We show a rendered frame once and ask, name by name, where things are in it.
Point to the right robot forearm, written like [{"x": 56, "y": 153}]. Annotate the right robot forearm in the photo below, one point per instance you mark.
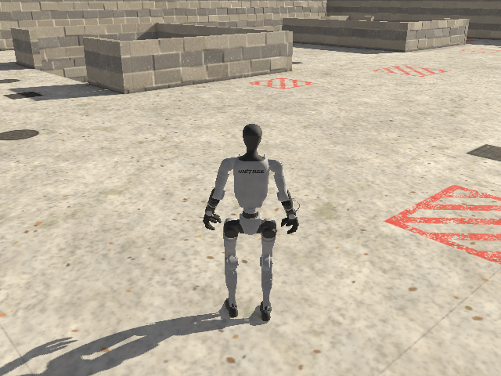
[{"x": 289, "y": 207}]

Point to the left robot hand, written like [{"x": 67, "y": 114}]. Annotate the left robot hand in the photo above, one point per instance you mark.
[{"x": 212, "y": 219}]

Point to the robot right upper arm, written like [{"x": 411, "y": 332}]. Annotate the robot right upper arm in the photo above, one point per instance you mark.
[{"x": 280, "y": 179}]

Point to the humanoid robot head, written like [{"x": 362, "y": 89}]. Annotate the humanoid robot head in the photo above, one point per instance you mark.
[{"x": 252, "y": 137}]

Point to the right robot hand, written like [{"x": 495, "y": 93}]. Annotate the right robot hand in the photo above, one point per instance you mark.
[{"x": 290, "y": 222}]

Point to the robot left upper arm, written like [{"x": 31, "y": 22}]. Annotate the robot left upper arm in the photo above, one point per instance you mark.
[{"x": 222, "y": 176}]

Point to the robot left shin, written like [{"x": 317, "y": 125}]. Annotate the robot left shin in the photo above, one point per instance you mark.
[{"x": 231, "y": 282}]

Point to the left robot forearm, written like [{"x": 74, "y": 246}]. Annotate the left robot forearm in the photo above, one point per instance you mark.
[{"x": 211, "y": 205}]

